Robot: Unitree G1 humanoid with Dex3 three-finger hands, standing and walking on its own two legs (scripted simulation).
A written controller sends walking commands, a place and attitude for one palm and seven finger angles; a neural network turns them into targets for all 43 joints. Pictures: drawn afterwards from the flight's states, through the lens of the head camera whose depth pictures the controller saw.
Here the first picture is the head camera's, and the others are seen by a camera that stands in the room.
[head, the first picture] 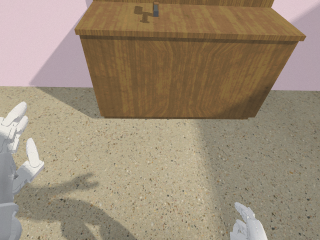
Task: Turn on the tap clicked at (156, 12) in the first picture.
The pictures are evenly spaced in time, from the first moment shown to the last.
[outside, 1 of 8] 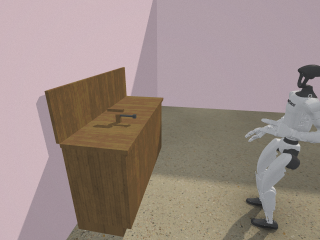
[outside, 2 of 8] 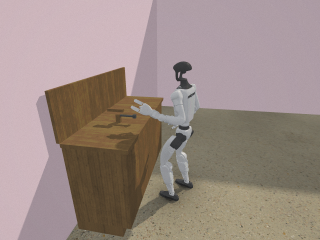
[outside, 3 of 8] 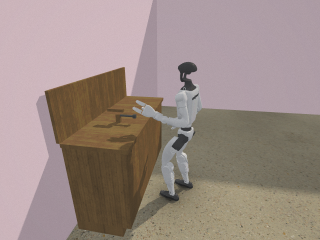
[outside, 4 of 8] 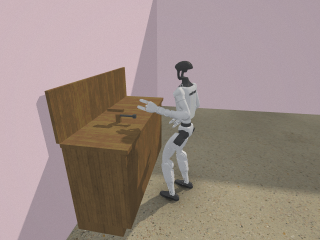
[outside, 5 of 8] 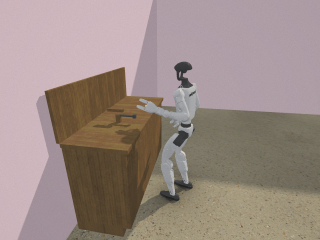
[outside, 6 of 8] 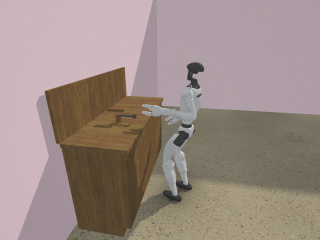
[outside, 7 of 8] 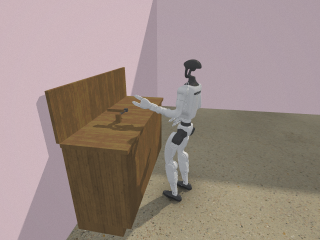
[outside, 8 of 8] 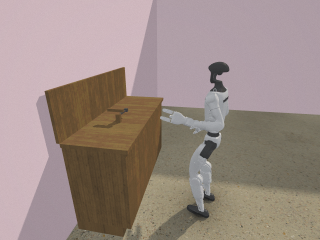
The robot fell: no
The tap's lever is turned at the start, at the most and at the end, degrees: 0 83 83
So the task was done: yes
